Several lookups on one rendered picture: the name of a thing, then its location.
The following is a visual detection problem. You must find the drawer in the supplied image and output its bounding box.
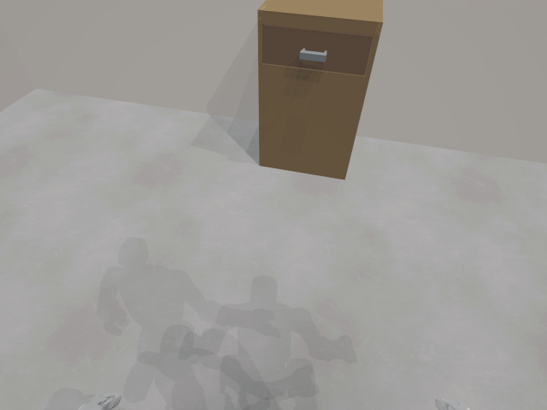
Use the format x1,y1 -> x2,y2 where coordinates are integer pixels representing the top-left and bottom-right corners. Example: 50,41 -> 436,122
263,24 -> 373,75

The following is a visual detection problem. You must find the cabinet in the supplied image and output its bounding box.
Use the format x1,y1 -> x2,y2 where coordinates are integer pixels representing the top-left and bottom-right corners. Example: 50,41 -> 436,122
257,0 -> 383,180

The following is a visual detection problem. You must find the left robot hand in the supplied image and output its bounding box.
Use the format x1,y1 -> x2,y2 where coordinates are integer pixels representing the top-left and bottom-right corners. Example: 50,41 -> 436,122
78,392 -> 121,410

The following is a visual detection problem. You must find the handle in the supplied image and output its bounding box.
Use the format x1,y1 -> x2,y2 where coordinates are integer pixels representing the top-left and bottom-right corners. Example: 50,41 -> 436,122
299,49 -> 327,62

